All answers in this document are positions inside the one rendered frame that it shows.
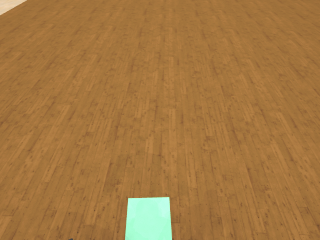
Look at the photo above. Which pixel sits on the carton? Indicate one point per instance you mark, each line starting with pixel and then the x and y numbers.
pixel 148 219

